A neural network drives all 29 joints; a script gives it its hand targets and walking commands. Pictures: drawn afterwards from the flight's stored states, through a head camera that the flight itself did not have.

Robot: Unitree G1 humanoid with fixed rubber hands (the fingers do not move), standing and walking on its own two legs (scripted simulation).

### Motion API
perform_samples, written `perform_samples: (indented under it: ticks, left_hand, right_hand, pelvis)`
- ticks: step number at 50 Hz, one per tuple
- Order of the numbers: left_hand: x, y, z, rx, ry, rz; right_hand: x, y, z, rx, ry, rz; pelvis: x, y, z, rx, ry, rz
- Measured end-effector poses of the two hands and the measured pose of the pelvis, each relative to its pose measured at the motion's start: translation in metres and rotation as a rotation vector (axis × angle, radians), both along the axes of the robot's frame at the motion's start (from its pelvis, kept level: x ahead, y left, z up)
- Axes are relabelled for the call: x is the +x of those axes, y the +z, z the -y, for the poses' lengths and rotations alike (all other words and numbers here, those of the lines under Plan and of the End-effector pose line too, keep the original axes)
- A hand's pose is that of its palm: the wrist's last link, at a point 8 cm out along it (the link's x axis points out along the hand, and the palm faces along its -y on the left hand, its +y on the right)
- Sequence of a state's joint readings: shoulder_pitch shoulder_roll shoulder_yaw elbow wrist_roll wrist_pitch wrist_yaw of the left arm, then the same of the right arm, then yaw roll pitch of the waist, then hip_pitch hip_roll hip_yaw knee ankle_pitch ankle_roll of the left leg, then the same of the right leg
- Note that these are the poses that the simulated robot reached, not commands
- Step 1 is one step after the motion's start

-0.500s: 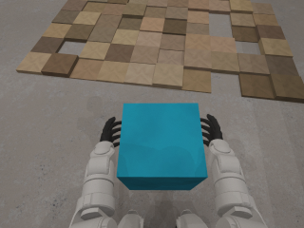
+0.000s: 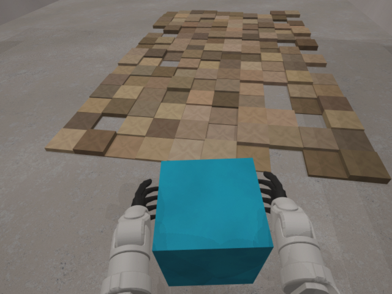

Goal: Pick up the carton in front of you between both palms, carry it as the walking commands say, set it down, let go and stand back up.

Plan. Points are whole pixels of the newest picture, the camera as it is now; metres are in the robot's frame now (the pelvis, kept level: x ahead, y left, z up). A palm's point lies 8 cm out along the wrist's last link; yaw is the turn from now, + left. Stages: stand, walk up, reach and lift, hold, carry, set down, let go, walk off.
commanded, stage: reach and lift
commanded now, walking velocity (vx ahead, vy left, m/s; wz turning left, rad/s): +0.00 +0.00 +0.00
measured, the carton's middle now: (208, 224) +0.30 +0.00 -0.05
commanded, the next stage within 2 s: hold in 0.88 s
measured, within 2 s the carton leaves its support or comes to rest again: neither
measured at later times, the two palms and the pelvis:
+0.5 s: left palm (139, 206) +0.30 +0.15 +0.03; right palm (277, 199) +0.31 -0.15 +0.04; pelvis +0.01 +0.00 +0.00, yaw +0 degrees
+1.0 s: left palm (138, 205) +0.29 +0.15 +0.05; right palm (281, 196) +0.30 -0.15 +0.06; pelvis +0.01 +0.00 +0.01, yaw +0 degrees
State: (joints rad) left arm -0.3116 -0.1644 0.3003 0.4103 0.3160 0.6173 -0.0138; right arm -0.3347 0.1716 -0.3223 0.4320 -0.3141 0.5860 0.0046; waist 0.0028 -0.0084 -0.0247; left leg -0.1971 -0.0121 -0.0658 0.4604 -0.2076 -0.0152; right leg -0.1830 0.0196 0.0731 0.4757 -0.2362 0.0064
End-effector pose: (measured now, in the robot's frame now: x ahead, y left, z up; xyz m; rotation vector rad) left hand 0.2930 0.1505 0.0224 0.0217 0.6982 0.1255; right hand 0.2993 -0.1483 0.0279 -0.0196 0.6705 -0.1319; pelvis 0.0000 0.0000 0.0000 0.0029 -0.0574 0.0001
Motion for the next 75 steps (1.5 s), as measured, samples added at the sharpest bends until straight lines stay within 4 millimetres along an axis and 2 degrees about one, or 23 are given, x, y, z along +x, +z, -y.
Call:
perform_samples:
  ticks: [11, 24, 38, 46, 53, 65, 75]
  left_hand:
    - [0.001, 0.002, -0.002, -0.008, 0.006, 0.014]
    - [0.009, 0.009, -0.002, 0.011, -0.013, 0.012]
    - [0.007, 0.014, -0.001, 0.022, -0.017, 0.007]
    - [0.004, 0.019, 0.000, 0.018, -0.012, 0.016]
    - [-0.001, 0.032, 0.002, 0.019, -0.019, 0.043]
    - [-0.006, 0.031, 0.001, 0.008, -0.013, 0.022]
    - [-0.002, 0.033, 0.001, 0.005, -0.012, 0.028]
  right_hand:
    - [0.001, 0.003, -0.002, 0.006, -0.006, 0.013]
    - [0.007, 0.009, -0.002, -0.012, 0.003, 0.012]
    - [0.006, 0.014, -0.001, -0.022, 0.016, 0.007]
    - [0.004, 0.019, 0.000, -0.019, 0.016, 0.015]
    - [-0.004, 0.033, 0.002, -0.018, 0.007, 0.042]
    - [-0.010, 0.031, 0.001, -0.009, -0.003, 0.021]
    - [-0.006, 0.032, 0.001, -0.005, -0.007, 0.028]
  pelvis:
    - [-0.007, 0.000, -0.002, -0.001, 0.000, 0.015]
    - [0.006, 0.005, -0.004, 0.000, -0.006, 0.021]
    - [0.015, 0.007, -0.002, 0.001, -0.004, 0.036]
    - [0.012, 0.007, -0.001, 0.000, -0.002, 0.047]
    - [0.010, 0.008, -0.001, 0.000, 0.002, 0.065]
    - [-0.001, 0.006, -0.003, 0.000, -0.003, 0.084]
    - [-0.001, 0.006, -0.003, 0.000, -0.005, 0.082]
